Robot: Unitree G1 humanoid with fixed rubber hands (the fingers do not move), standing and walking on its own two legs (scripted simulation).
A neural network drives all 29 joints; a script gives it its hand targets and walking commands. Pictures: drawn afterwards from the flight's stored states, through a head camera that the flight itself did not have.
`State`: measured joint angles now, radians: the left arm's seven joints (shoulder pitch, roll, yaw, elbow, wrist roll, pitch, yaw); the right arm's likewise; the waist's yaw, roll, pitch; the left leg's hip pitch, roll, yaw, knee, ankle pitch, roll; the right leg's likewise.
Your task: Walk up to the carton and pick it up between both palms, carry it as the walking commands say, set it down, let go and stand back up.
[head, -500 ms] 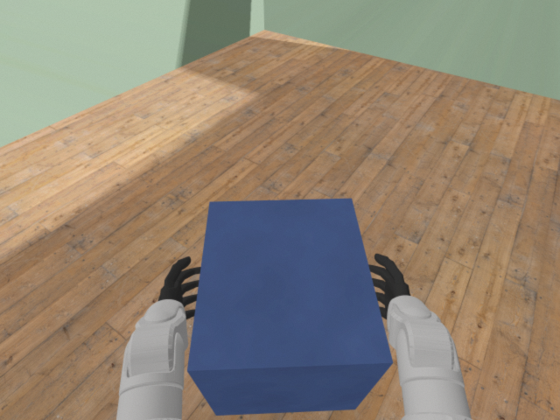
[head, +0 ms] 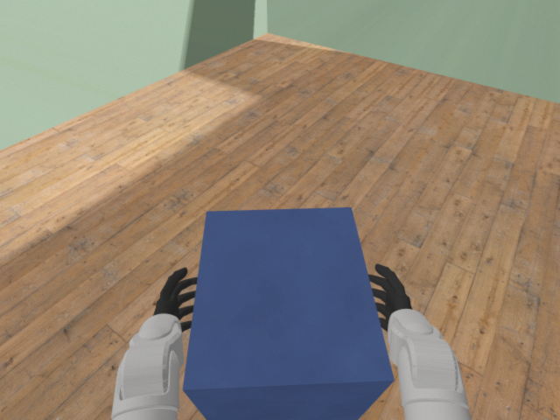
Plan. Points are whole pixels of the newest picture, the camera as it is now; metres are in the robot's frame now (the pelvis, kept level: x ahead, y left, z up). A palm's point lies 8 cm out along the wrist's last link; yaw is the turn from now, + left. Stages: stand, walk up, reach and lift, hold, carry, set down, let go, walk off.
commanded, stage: hold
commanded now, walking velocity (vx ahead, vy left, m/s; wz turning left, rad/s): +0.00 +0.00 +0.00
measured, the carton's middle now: (282, 318) +0.29 +0.01 -0.03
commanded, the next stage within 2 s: carry in 1.16 s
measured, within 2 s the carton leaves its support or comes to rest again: neither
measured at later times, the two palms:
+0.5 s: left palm (168, 323) +0.25 +0.17 +0.03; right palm (396, 318) +0.26 -0.15 +0.03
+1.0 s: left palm (167, 325) +0.25 +0.17 +0.03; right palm (396, 319) +0.26 -0.15 +0.03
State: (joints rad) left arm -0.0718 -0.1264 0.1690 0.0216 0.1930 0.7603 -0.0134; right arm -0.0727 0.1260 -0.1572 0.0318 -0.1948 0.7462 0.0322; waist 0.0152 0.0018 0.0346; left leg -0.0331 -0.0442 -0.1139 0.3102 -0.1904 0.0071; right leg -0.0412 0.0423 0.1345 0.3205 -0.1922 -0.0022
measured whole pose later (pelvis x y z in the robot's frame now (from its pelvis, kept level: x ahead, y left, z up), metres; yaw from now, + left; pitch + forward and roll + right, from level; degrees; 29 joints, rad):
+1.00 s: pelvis -0.01 +0.00 +0.00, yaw +0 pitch -5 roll +0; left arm -0.11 -0.13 0.18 0.06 0.20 0.76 -0.01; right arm -0.10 0.13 -0.18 0.06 -0.20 0.74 0.04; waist 0.02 0.00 0.04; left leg -0.05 -0.05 -0.11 0.34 -0.19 0.01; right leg -0.05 0.04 0.13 0.35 -0.20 0.00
